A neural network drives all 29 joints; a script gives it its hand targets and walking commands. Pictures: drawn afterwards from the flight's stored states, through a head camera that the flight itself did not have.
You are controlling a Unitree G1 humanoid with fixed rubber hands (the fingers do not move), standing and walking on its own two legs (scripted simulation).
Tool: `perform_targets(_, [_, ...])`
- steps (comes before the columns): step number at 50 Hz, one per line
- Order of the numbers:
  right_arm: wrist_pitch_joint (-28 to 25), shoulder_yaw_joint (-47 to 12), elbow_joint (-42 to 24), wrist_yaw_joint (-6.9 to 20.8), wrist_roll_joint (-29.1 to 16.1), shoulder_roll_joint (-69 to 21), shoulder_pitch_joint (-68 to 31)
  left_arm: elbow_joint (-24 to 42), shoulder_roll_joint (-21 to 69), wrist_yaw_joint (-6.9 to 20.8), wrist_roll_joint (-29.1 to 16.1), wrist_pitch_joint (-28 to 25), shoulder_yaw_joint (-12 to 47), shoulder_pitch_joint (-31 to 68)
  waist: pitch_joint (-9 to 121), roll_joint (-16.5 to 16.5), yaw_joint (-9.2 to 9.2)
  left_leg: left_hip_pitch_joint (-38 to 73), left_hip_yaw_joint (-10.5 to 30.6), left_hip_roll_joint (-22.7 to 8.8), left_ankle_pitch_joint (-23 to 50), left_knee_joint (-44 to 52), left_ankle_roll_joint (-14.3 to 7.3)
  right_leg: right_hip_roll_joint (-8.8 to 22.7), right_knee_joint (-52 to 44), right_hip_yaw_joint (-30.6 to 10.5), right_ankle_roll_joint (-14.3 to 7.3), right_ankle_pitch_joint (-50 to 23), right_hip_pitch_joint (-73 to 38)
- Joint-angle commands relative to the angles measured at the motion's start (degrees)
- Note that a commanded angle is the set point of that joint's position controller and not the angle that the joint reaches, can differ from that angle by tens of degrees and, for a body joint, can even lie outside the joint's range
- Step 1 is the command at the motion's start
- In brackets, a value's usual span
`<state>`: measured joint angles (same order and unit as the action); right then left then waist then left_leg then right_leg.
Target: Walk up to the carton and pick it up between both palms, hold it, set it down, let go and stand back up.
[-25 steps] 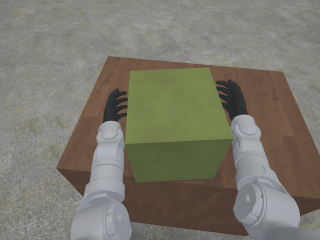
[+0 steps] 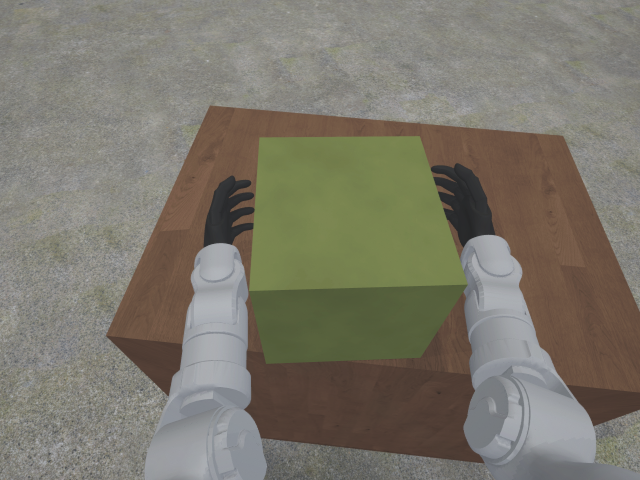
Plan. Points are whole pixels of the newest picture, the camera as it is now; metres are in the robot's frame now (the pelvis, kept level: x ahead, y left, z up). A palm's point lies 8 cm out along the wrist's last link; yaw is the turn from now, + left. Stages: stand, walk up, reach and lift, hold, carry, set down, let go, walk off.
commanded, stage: set down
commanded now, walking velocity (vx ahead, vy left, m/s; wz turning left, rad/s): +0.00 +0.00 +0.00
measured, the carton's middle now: (342, 250) +0.41 +0.01 +0.02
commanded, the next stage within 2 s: none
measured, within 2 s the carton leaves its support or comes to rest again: neither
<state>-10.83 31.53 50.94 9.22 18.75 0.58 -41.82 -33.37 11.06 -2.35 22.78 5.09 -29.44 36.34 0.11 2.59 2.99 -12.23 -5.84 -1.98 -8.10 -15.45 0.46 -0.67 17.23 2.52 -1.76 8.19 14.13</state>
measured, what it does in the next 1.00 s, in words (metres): stands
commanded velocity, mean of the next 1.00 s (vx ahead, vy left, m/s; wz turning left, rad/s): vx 0.00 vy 0.00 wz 0.00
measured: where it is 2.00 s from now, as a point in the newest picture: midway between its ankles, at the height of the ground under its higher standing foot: outside the picture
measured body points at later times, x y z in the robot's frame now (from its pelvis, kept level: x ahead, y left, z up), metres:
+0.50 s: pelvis +0.00 +0.00 +0.00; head +0.05 +0.02 +0.44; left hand +0.40 +0.17 +0.05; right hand +0.44 -0.15 +0.07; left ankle -0.01 +0.12 -0.75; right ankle +0.00 -0.10 -0.75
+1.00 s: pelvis -0.01 -0.02 -0.02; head +0.05 -0.01 +0.43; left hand +0.41 +0.22 +0.06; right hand +0.48 -0.19 +0.09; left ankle -0.01 +0.12 -0.75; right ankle +0.00 -0.10 -0.75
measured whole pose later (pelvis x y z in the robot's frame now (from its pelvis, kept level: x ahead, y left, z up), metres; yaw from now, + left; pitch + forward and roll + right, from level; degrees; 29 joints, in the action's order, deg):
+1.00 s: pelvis -0.01 -0.02 -0.02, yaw +0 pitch +20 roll -1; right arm -12.1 -11.4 79.5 4.1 -26.4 24.4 -59.7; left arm -64.6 -10.0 -7.9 -10.5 -9.1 -2.7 49.8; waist 13.6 1.4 8.0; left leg -37.7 -3.5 -4.7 -11.1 -28.7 2.0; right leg -2.8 25.8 4.0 -3.5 9.0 37.1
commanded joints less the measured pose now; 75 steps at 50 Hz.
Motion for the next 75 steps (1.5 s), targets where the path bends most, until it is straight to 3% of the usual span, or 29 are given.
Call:
perform_targets(1, [2.3, -13.3, 2.1, 4.8, 2.3, -20.1, -19.7, -1.6, 17.7, 2.4, 0.9, -0.3, 11.2, 20.0, 16.5, 1.9, 1.44, 4.9, -1.1, 0.7, 8.0, 0.4, -3.4, 0.9, -0.8, 1.1, 3.9, -8.8, -7.9])
perform_targets(11, [3.1, -12.4, 1.7, 5.2, 2.4, -17.6, -18.8, -1.1, 15.7, 2.0, 1.2, -0.1, 10.1, 19.1, 16.8, 1.6, 1.80, 6.3, -1.2, 0.7, 8.4, -0.1, -3.4, 0.9, -1.2, 1.1, 3.7, -6.1, -5.8])
perform_targets(16, [3.2, -11.1, 1.8, 3.6, 0.9, -8.8, -18.8, -1.9, 8.2, 0.2, 0.4, -0.8, 7.9, 18.9, 18.0, 2.0, 2.56, 5.7, -1.5, 0.9, 9.4, -0.4, -3.2, 0.7, -0.7, 0.6, 4.0, -7.6, -6.6])
perform_targets(19, [2.3, -12.8, 3.2, 0.5, -4.7, 2.2, -20.8, -2.7, -0.8, -3.8, -3.1, -2.7, 9.8, 20.3, 22.3, 0.2, 3.43, 5.4, -1.2, 0.8, 12.4, -1.9, -2.2, -0.3, 0.0, -0.2, 3.3, -9.3, -5.4])
perform_targets(22, [1.0, -20.7, 8.0, -3.6, -15.4, 8.9, -27.3, -7.3, -6.3, -8.4, -10.7, -5.6, 15.9, 24.8, 28.0, -1.5, 4.56, 1.2, -0.2, 0.4, 14.4, -5.0, -1.3, -1.3, 1.1, -1.6, 1.7, -11.7, -3.3])
perform_targets(25, [0.8, -26.4, 13.3, -5.8, -23.1, 13.0, -31.4, -14.5, -9.4, -10.3, -16.3, -8.3, 19.2, 28.2, 31.6, -1.1, 5.38, -2.4, 0.6, -0.1, 12.9, -7.1, -0.5, -1.8, 2.5, -2.3, 1.0, -10.9, -1.2])
perform_targets(30, [-1.7, -33.4, 20.8, -7.4, -31.8, 20.7, -34.5, -23.2, -14.3, -10.3, -21.8, -13.6, 21.1, 30.5, 39.9, -0.7, 6.41, -3.1, 1.4, -0.4, 19.1, -11.9, 2.0, -2.9, 5.6, -2.1, 0.5, -15.0, 1.0])
perform_targets(34, [-4.5, -36.2, 26.3, -7.8, -36.0, 25.5, -35.7, -27.5, -17.5, -8.9, -23.6, -16.9, 21.6, 31.5, 41.9, -0.7, 5.67, -5.7, 1.3, -0.2, 22.1, -13.9, 3.5, -3.1, 8.0, -2.1, 0.9, -20.7, -0.3])
perform_targets(36, [-5.1, -37.3, 28.9, -7.7, -37.3, 26.8, -36.0, -29.1, -19.2, -8.1, -24.9, -17.8, 22.0, 31.8, 40.0, 0.7, 5.12, -8.4, 1.3, -0.2, 19.7, -13.6, 3.4, -2.8, 8.4, -2.2, 1.3, -19.6, -0.6])
perform_targets(42, [-6.1, -39.1, 26.5, -6.5, -41.3, 30.2, -39.2, -26.8, -22.9, -6.6, -30.1, -19.1, 25.2, 35.5, 44.9, 0.7, 4.08, -11.8, 1.4, 0.3, 18.6, -14.4, 3.7, -2.5, 9.9, -2.1, 2.1, -21.2, -0.3])
perform_targets(51, [-0.2, -43.6, 19.5, -4.7, -47.2, 32.5, -42.0, -20.7, -27.9, -4.5, -34.2, -12.8, 27.0, 38.3, 48.4, 2.7, 4.76, -15.5, 2.2, 1.0, 15.0, -12.9, 1.7, -1.3, 10.7, -3.4, 3.7, -24.6, -5.0])
perform_targets(55, [3.5, -43.7, 19.1, -4.6, -47.4, 32.8, -42.5, -20.8, -29.5, -4.1, -34.0, -8.6, 26.2, 38.7, 43.5, 3.8, 5.00, -16.2, 2.4, 1.2, 10.3, -10.3, 0.6, -0.9, 8.9, -3.9, 3.7, -18.1, -5.0])
perform_targets(59, [6.3, -43.1, 16.1, -4.9, -47.0, 33.2, -43.9, -19.2, -30.9, -4.3, -33.6, -4.8, 24.9, 39.7, 42.0, 4.6, 5.42, -15.7, 2.2, 1.5, 9.0, -8.8, 0.2, -0.9, 7.6, -4.2, 3.8, -16.5, -7.0])
perform_targets(63, [9.1, -41.8, 13.8, -5.2, -46.7, 33.8, -45.0, -15.7, -31.6, -4.8, -33.5, -1.2, 24.2, 41.5, 41.7, 3.8, 5.12, -13.9, 2.2, 1.7, 8.4, -7.7, 0.3, -1.0, 6.5, -4.2, 3.7, -14.6, -7.9])
perform_targets(66, [11.7, -40.9, 15.8, -4.9, -46.4, 34.1, -45.0, -14.6, -31.0, -5.3, -33.1, 2.2, 24.6, 42.2, 37.8, 2.1, 4.29, -11.9, 2.5, 1.5, 7.1, -6.8, 0.5, -1.2, 5.4, -3.9, 3.0, -12.0, -6.6])
perform_targets(69, [13.8, -40.1, 12.8, -5.1, -46.2, 35.0, -45.9, -10.9, -31.9, -5.8, -33.4, 5.4, 24.0, 42.8, 39.2, 1.9, 4.11, -10.5, 2.6, 1.7, 7.9, -6.6, 0.5, -1.4, 5.1, -4.0, 3.3, -13.8, -8.0])
perform_targets(72, [16.8, -38.6, 14.9, -5.1, -45.9, 36.0, -45.5, -9.5, -31.5, -5.6, -33.1, 9.8, 24.6, 42.5, 35.5, 0.4, 2.58, -7.9, 3.2, 1.7, 6.9, -5.5, 0.9, -1.6, 4.1, -3.5, 3.0, -12.9, -7.4])
perform_targets(75, [18.3, -37.9, 9.6, -4.6, -45.7, 36.4, -45.1, -3.1, -31.9, -6.1, -33.5, 13.0, 23.9, 42.2, 37.9, -0.3, 3.19, -5.4, 3.0, 1.9, 9.0, -5.5, 1.0, -1.8, 3.4, -3.2, 3.0, -14.0, -8.4])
